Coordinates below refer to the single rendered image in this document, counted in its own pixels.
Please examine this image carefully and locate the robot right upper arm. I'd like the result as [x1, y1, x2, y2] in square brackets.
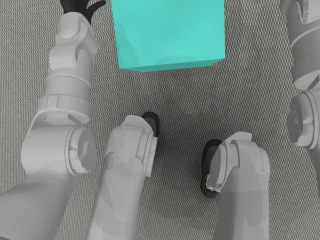
[286, 88, 320, 200]

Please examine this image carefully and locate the robot left forearm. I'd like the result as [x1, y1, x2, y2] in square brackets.
[21, 12, 99, 166]

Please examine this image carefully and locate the robot left upper arm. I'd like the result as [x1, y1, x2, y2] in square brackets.
[0, 124, 97, 240]

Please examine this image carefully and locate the carton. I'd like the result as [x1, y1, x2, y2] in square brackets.
[111, 0, 225, 73]

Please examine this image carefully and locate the robot right forearm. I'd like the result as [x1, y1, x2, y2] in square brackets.
[279, 0, 320, 91]

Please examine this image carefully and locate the robot left hand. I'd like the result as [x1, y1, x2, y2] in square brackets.
[60, 0, 106, 25]

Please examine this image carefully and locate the robot right foot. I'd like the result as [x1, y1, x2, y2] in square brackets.
[200, 139, 222, 198]

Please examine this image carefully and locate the right robot thigh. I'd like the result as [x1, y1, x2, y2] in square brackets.
[213, 139, 269, 240]

